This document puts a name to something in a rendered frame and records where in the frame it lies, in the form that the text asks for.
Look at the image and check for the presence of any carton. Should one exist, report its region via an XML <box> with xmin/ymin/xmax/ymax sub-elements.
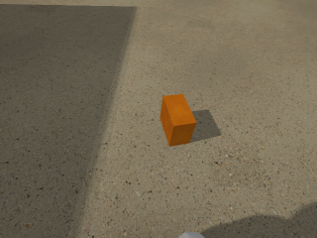
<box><xmin>159</xmin><ymin>93</ymin><xmax>197</xmax><ymax>147</ymax></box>

